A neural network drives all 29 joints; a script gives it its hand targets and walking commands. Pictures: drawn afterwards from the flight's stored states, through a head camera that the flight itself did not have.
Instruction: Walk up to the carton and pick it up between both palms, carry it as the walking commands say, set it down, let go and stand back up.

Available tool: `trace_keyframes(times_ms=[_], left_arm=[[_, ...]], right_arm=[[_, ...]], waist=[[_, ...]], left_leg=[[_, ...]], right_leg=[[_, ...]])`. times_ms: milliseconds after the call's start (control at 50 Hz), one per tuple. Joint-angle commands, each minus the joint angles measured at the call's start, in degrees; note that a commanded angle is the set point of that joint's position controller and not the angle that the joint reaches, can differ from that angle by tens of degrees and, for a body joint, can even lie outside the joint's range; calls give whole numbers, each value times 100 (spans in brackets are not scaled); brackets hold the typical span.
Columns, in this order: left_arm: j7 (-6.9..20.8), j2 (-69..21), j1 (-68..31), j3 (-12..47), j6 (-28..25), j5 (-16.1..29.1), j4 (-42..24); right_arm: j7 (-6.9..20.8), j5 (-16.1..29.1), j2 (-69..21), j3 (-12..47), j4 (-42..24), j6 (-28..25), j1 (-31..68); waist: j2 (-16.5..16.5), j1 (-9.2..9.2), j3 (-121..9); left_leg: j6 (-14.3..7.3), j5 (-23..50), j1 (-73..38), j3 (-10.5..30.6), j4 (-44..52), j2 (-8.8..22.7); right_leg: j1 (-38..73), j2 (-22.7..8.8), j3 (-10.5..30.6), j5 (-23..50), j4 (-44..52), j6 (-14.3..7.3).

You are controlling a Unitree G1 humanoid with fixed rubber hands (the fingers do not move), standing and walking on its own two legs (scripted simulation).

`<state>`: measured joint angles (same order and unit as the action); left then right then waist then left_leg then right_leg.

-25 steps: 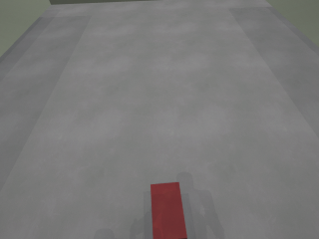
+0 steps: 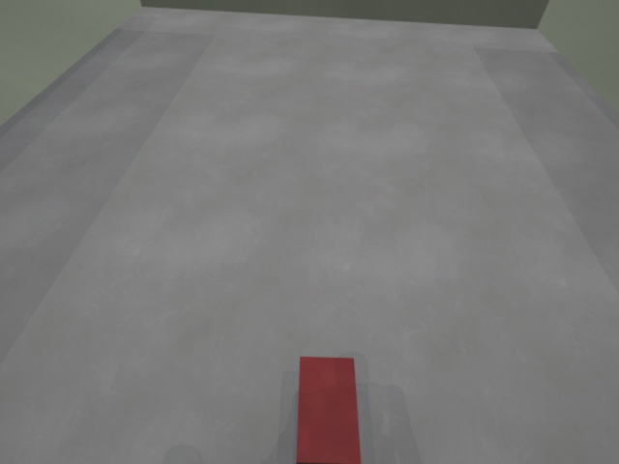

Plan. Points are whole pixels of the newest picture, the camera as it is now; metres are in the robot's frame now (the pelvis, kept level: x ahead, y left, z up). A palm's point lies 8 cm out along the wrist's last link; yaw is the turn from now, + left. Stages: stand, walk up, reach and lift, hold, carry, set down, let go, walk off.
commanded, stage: walk up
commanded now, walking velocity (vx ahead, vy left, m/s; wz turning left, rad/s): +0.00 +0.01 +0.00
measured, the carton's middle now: (325, 417) +0.40 -0.03 -0.68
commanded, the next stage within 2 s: stand in 0.74 s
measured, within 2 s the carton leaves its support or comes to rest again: neither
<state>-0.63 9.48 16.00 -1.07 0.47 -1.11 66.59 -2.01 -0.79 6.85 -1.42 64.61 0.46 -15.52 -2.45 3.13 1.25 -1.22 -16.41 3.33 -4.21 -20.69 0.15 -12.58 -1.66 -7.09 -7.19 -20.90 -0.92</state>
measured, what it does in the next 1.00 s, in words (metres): stands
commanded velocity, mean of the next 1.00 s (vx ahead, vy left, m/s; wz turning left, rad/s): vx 0.00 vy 0.00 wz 0.00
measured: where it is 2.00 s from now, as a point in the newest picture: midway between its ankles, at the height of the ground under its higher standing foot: outside the picture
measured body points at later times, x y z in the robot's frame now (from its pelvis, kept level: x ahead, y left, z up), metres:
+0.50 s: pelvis +0.03 +0.02 +0.00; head +0.04 +0.03 +0.45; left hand +0.03 +0.23 -0.17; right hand -0.01 -0.18 -0.16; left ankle -0.06 +0.10 -0.74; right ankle +0.04 -0.11 -0.74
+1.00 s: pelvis +0.03 +0.01 +0.00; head +0.05 +0.02 +0.45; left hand +0.02 +0.22 -0.17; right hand -0.02 -0.19 -0.16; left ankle -0.06 +0.10 -0.74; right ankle +0.04 -0.11 -0.74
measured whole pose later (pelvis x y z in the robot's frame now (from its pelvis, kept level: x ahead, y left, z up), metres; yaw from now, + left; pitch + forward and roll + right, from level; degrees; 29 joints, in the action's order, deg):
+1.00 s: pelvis +0.03 +0.01 +0.00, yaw +0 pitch -2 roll -1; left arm -2.7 6.5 14.7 -0.5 -0.1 -0.6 68.4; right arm -2.6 -0.6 5.0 -1.0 69.6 -1.3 -19.2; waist -0.4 0.1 3.6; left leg -1.9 -19.1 -1.7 -4.4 -19.7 -0.3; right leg -9.1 -2.6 -7.3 -11.8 -23.5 0.6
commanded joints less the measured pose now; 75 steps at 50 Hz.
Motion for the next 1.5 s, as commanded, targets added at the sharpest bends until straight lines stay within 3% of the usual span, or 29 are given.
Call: trace_keyframes(times_ms=[0, 40, 140, 220, 280, 440, 560, 760, 1000, 1020, 1040, 1060, 1080, 1100, 1120, 1140, 1160, 1200, 1220, 1240, 1260, 1280, 1300, 1340, 1380, 1400, 1440, 1460, 1480], left_arm=[[-14, 276, 119, -20, -93, -3, 3], [-44, 282, 147, -11, -70, -12, 11], [-99, 208, 194, -5, -90, 16, 50], [-144, 152, 191, -13, -114, 52, 68], [-178, 167, 190, -18, -117, 52, 87], [-214, 162, 182, -25, -104, 74, 111], [-224, 145, 126, -20, -74, 67, 114], [-237, 104, 121, 2, -75, 82, 95], [-217, 46, 314, 23, -101, 63, 117], [-128, 583, -4333, 532, -102, 383, -3922], [-283, 322, -4092, 599, 335, 650, -3006], [-325, 391, -3406, 567, 784, 877, -3027], [-370, 662, -3565, 404, 1155, 1048, -3370], [-426, 698, -3125, 430, 1533, 1093, -3150], [-384, 379, -2786, 804, 1996, 1296, -3217], [-345, 266, -1814, 976, 2524, 1338, -2801], [-328, 418, -1284, 824, 2977, 1286, -2600], [-343, 290, -311, 849, 3511, 1313, -2150], [-303, 196, -139, 868, 3668, 1280, -2127], [-239, 167, -270, 846, 3661, 1166, -2400], [-161, -24, -491, 827, 3641, 1045, -2538], [-114, -103, -636, 659, 3528, 777, -2661], [-75, -185, -909, 542, 3367, 582, -2774], [-55, -86, -1573, 86, 2969, 28, -3156], [-45, -12, -2175, -118, 2533, -259, -3654], [-69, 64, -2379, -316, 2338, -372, -3886], [-122, -82, -2508, -253, 2101, -430, -4204], [-131, -220, -2643, -12, 2089, -415, -4406], [-129, -241, -2776, 39, 2078, -444, -4635]], right_arm=[[-21, 2, 412, 1, 12, -183, -310], [-10, 14, 416, -14, 63, -177, -422], [-7, 21, 403, -24, 183, -228, -597], [-15, 29, 318, -18, 282, -272, -715], [-31, 52, 320, -7, 352, -271, -834], [-77, 35, 217, 28, 492, -244, -1008], [-112, 38, 290, 17, 526, -231, -1046], [-76, 5, 277, -16, 503, -187, -970], [-76, 24, 204, -12, 544, -184, -1060], [-71, 889, 975, 208, -3751, -95, 3866], [-305, 807, 813, 467, -3295, 480, 3803], [-418, 692, 840, 466, -3628, 929, 3556], [-433, 708, 875, 343, -3696, 1290, 3364], [-440, 935, 727, 446, -3213, 1739, 2792], [-436, 1221, 607, 652, -3040, 2241, 2203], [-417, 1497, 481, 814, -2783, 2749, 1402], [-346, 1597, 512, 959, -2726, 3179, 1021], [-257, 1626, 405, 890, -2278, 3702, 355], [-211, 1429, 452, 736, -2152, 3864, 178], [-158, 1266, 358, 560, -2212, 3890, 168], [-132, 980, 187, 342, -2496, 3845, 360], [-125, 583, 101, 186, -2750, 3702, 466], [-120, 341, -111, 101, -2954, 3516, 493], [-128, -166, -68, -198, -3396, 3075, 775], [-141, -439, 168, -621, -4103, 2597, 1375], [-130, -527, 356, -866, -4375, 2366, 1616], [-41, -494, 569, -1120, -4428, 2053, 1730], [36, -410, 513, -1175, -4174, 2038, 1575], [129, -383, 466, -1204, -4232, 2030, 1620]], waist=[[571, -158, 698], [340, -168, 803], [254, -180, 593], [390, -203, 403], [283, -246, 282], [461, -270, 237], [377, -273, 366], [311, -307, 421], [357, -317, 486], [1364, -506, -583], [962, -322, -723], [612, -412, -979], [606, -596, -1337], [900, -375, -1424], [674, -402, -1594], [287, -339, -1658], [367, -258, -1973], [305, -474, -2339], [86, -658, -2444], [211, -702, -2311], [98, -807, -2207], [0, -753, -2110], [-325, -774, -2042], [-313, -783, -1815], [-226, -847, -2187], [-77, -912, -2563], [731, -908, -3159], [1226, -882, -3320], [1385, -774, -3420]], left_leg=[[-53, -208, 941, 603, 944, 831], [-102, -213, 926, 617, 931, 804], [-103, 378, 753, 580, 821, 807], [-44, 1536, 431, 455, 589, 803], [-48, 1917, 343, 433, 530, 794], [26, 2686, 212, 354, 393, 767], [60, 2891, 234, 372, 380, 786], [-26, 2287, 205, 373, 371, 769], [29, 1730, 239, 371, 490, 764], [-254, -262, 2921, 588, -726, 103], [-218, -712, 3534, 251, -875, 549], [-433, -717, 3425, 393, -1067, 484], [-475, -667, 3463, 363, -1311, 431], [-422, -398, 3613, 298, -1334, 305], [-453, -66, 3841, 407, -1340, 162], [-524, 283, 3892, 613, -1415, 143], [-529, 866, 3693, 667, -1510, 59], [-493, 2416, 3581, 922, -1541, -3], [-507, 2663, 3347, 1036, -1508, -31], [-479, 2414, 3474, 1038, -1430, -104], [-434, 2431, 3665, 1113, -1374, -101], [-325, 2486, 3950, 1141, -1344, -151], [-195, 2100, 4257, 1119, -1339, -148], [-43, 1780, 4222, 1022, -1358, -59], [43, 1842, 4273, 988, -1734, 25], [80, 2030, 4270, 1027, -1962, 38], [271, 3120, 3845, 1142, -2409, 107], [372, 3194, 3580, 1150, -2547, 114], [447, 2982, 3519, 1111, -2666, 104]], right_leg=[[381, -486, 501, 87, 162, 49], [310, -476, 506, -12, 129, 77], [484, -525, 493, 203, 58, 92], [524, -572, 450, 617, 22, 83], [590, -589, 460, 884, -97, 41], [744, -628, 427, 1448, -257, 15], [715, -610, 370, 1425, -272, 59], [675, -633, 427, 1156, -216, 34], [645, -639, 480, 896, -64, 17], [-123, 425, 864, -1062, -1215, -149], [20, 30, 508, -831, -1320, -387], [-98, -56, 575, -770, -1323, -455], [-360, -172, 676, -732, -1575, -484], [-515, -202, 607, -440, -1749, -474], [-267, -205, 753, 61, -1863, -440], [-281, -148, 863, 575, -2062, -409], [-469, -66, 1003, 1052, -2123, -396], [-821, 191, 1104, 2288, -2129, -519], [-971, 280, 1151, 2555, -2036, -551], [-779, 285, 1249, 2713, -1944, -581], [-519, 333, 1229, 2900, -1898, -550], [-216, 288, 1240, 3283, -1837, -528], [-48, 223, 1274, 3345, -1799, -505], [-327, 204, 1054, 2696, -1712, -226], [-594, 205, 980, 2521, -1979, -140], [-779, 260, 887, 2440, -2192, -124], [-1873, 353, 684, 2040, -2529, -115], [-2476, 375, 586, 1585, -2617, -126], [-2898, 400, 531, 1222, -2769, -111]])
